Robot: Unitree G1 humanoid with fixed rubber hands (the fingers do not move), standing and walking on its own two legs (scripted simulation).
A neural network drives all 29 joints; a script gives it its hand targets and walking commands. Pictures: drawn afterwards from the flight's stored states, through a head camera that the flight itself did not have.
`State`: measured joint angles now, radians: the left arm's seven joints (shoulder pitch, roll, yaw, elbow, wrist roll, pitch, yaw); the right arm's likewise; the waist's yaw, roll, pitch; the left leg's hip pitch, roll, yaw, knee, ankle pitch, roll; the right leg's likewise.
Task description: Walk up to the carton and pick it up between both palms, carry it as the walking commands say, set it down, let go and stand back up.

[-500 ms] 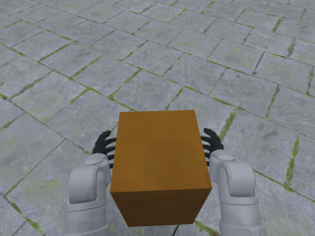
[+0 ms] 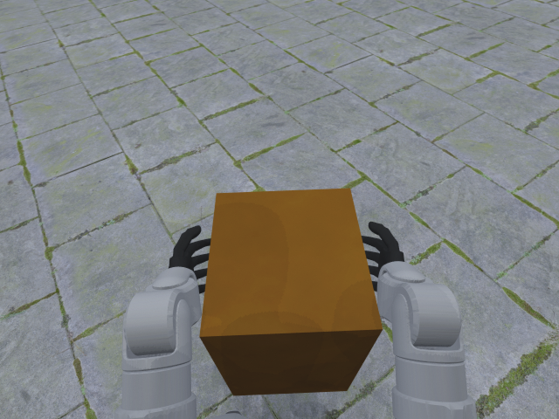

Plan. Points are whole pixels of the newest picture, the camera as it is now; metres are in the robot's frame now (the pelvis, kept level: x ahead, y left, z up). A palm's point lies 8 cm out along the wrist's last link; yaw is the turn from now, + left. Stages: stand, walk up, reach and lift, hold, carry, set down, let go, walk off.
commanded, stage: carry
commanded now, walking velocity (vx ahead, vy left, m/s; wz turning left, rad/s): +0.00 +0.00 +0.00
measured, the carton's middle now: (287, 300) +0.29 +0.01 +0.01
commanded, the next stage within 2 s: none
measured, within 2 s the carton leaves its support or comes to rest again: neither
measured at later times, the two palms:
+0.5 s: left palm (190, 185) +0.47 +0.17 +0.08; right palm (352, 180) +0.47 -0.11 +0.07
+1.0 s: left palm (192, 181) +0.47 +0.16 +0.08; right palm (353, 176) +0.47 -0.11 +0.08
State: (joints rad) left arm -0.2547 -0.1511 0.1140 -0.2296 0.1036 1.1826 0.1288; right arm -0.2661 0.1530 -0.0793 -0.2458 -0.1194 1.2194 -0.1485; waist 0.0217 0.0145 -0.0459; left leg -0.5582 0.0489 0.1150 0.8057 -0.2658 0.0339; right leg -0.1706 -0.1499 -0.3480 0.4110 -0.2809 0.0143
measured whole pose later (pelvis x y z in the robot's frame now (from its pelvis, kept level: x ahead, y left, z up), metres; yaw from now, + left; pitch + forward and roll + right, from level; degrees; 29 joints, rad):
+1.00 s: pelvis +0.19 +0.02 -0.01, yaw +1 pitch +3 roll +0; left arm -0.27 -0.16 0.12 -0.16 0.12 1.20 0.13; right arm -0.26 0.15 -0.10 -0.18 -0.13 1.22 -0.13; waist 0.00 0.00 -0.12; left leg -0.31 0.01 0.16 0.55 -0.30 0.06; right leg -0.25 -0.09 -0.17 0.55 -0.34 0.03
